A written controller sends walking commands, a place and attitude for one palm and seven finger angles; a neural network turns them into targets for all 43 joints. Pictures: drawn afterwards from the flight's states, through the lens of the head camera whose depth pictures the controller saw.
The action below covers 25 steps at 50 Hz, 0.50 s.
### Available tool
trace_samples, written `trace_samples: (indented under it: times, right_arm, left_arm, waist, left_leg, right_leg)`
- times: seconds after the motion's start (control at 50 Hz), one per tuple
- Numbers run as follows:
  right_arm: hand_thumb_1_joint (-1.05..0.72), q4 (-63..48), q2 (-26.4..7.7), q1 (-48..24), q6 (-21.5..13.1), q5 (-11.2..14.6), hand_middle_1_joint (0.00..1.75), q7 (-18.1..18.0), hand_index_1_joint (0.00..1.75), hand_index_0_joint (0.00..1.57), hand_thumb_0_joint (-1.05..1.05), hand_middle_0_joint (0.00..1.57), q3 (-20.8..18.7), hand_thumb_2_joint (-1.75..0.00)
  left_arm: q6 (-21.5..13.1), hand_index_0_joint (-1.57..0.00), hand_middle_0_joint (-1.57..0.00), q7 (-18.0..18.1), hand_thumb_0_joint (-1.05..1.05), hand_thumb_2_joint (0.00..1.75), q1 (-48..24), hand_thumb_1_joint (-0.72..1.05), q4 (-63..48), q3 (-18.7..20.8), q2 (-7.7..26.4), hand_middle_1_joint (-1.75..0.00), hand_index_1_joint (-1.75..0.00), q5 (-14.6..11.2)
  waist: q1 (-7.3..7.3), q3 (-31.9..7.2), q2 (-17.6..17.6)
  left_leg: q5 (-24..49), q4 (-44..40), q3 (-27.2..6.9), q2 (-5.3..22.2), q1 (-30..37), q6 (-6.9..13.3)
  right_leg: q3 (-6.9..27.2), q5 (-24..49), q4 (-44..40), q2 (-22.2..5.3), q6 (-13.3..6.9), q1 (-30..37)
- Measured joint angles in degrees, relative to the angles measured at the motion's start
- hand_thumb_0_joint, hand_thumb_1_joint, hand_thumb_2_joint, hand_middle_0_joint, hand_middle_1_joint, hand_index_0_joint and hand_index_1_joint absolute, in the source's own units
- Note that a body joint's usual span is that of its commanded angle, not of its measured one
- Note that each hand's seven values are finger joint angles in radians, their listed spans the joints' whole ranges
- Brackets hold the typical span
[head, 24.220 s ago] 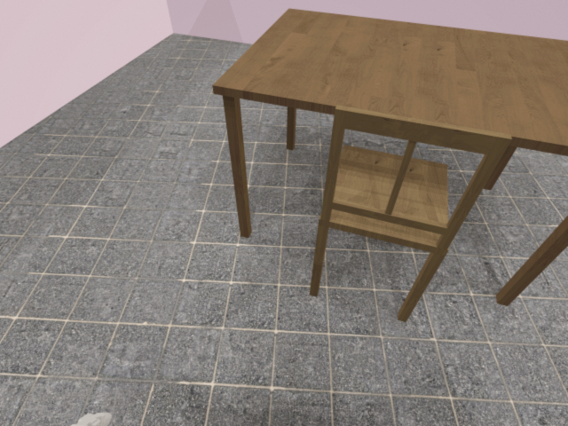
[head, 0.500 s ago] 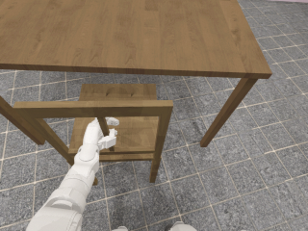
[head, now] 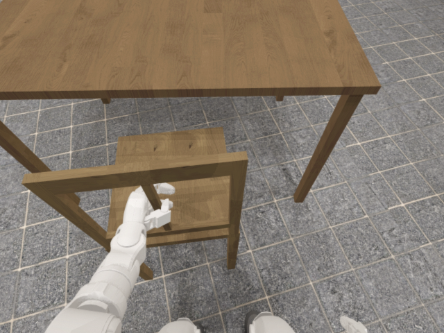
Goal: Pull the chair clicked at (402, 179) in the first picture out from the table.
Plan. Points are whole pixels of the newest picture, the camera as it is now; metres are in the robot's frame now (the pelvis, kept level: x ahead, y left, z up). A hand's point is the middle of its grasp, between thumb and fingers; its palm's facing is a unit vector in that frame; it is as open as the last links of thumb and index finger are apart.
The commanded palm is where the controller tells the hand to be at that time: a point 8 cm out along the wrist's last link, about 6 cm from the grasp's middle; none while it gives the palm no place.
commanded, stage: step backward, pulling the chair out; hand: left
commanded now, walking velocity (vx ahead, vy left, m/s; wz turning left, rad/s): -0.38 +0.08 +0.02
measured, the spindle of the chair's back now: (158, 208) +0.37 +0.15 -0.09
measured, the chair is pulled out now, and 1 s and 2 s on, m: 0.13 0.25 0.49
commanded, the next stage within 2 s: none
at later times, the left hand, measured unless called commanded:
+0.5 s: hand (165, 235) +0.30 +0.12 -0.06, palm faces +0.04 -0.98 -0.20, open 5.0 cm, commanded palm +0.29 +0.17 -0.06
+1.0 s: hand (159, 269) +0.23 +0.12 -0.06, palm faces -0.01 -0.98 -0.19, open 5.0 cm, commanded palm +0.21 +0.17 -0.06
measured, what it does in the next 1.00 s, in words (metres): walks backwards: left foot, then right foot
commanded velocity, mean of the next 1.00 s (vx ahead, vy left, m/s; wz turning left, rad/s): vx -0.38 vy -0.01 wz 0.01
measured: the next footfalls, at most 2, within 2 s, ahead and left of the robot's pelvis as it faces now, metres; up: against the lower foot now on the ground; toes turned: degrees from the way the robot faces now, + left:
left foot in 0.64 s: -0.08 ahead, +0.14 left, +0.00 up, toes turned +2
right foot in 0.80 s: +0.04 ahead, -0.12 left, +0.00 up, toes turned -3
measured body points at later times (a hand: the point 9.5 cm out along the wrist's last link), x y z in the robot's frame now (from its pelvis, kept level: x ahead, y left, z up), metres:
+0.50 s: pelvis -0.05 -0.01 -0.01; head +0.01 -0.03 +0.44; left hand +0.29 +0.17 -0.05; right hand +0.04 -0.25 -0.14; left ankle +0.01 +0.11 -0.71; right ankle +0.05 -0.12 -0.72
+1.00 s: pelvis -0.13 +0.01 +0.00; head -0.05 +0.00 +0.44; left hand +0.23 +0.18 -0.04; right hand -0.02 -0.25 -0.13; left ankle -0.12 +0.14 -0.72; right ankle +0.00 -0.12 -0.72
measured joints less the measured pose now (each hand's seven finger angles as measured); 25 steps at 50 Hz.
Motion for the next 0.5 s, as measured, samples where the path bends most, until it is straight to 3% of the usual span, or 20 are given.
trace_samples:
  times: [0.06,0.14,0.2,0.24,0.3,0.42,0.5]
  right_arm:
    - [-0.90,0.87,-1.48,-0.23,-0.96,0.31,0.30,0.07,0.30,0.20,0.01,0.21,-0.60,-0.90]
    - [-0.90,1.53,-3.54,0.33,-1.91,0.47,0.30,-0.45,0.30,0.20,0.01,0.21,-1.09,-0.90]
    - [-0.90,1.17,-3.74,0.65,-2.04,0.53,0.30,-0.97,0.30,0.20,0.01,0.21,-1.06,-0.90]
    - [-0.90,0.68,-3.19,0.87,-2.28,0.27,0.30,-1.22,0.30,0.20,0.01,0.20,-0.95,-0.90]
    - [-0.90,0.71,-1.61,0.79,-2.61,-0.48,0.30,-0.92,0.30,0.20,0.01,0.20,-0.49,-0.90]
    - [-0.90,0.95,0.94,-1.00,-3.33,-1.17,0.30,0.17,0.30,0.20,0.01,0.21,0.44,-0.90]
    - [-0.90,2.14,0.69,-1.21,-4.25,-1.05,0.30,0.85,0.30,0.20,0.01,0.21,0.26,-0.90]
  left_arm:
    - [-0.05,-0.50,-0.35,0.46,0.03,0.82,-0.66,0.76,0.94,-0.58,-0.75,-1.13,-1.44,0.08]
    - [0.61,-0.50,-0.34,0.71,0.03,0.81,-1.00,0.76,0.93,-2.38,-1.38,-1.14,-1.44,0.74]
    - [1.14,-0.50,-0.33,0.76,0.03,0.81,-0.48,0.76,0.36,-3.54,-0.97,-1.14,-1.44,0.66]
    - [1.48,-0.50,-0.33,0.70,0.03,0.81,-0.26,0.76,0.10,-3.70,-0.65,-1.15,-1.44,0.57]
    - [1.90,-0.50,-0.34,0.45,0.03,0.82,-0.48,0.75,0.41,-3.21,0.07,-1.16,-1.44,0.90]
    - [2.09,-0.50,-0.36,0.55,0.03,0.84,-1.83,0.73,1.11,-0.18,1.13,-1.17,-1.44,0.81]
    - [1.39,-0.50,-0.38,1.48,0.03,0.84,-1.66,0.72,1.40,1.22,0.77,-1.17,-1.44,0.87]
  waist:
    - [-0.31,0.67,-0.07]
    - [-0.26,1.02,-0.30]
    - [0.48,0.87,-1.16]
    - [0.71,0.90,-1.62]
    - [1.11,0.82,-2.50]
    - [1.11,2.65,-0.88]
    - [0.35,2.85,-0.77]
  left_leg:
    - [-1.67,-0.56,-0.20,-0.58,0.33,-0.29]
    - [4.57,-3.22,0.54,-0.66,1.28,0.65]
    - [3.79,-3.24,1.76,-0.65,1.66,1.60]
    - [3.57,-2.85,2.31,-0.61,1.75,1.79]
    - [3.02,-1.08,2.82,-0.56,1.38,1.55]
    - [2.30,2.62,2.24,1.45,-0.38,0.18]
    - [-9.44,9.89,-0.55,-0.47,-2.48,-1.49]
  right_leg:
    - [-0.27,1.45,-1.89,-0.69,0.18,0.99]
    - [-0.37,2.92,-3.26,-1.27,0.98,1.78]
    - [-0.08,-1.88,-0.56,-1.74,1.02,0.61]
    - [-0.01,-4.85,2.15,-2.05,0.63,0.20]
    - [0.32,-3.93,4.13,-2.46,0.51,1.55]
    - [-1.40,-1.47,5.73,-1.45,-0.27,0.50]
    - [-1.65,-0.89,4.47,-2.04,-0.92,-0.04]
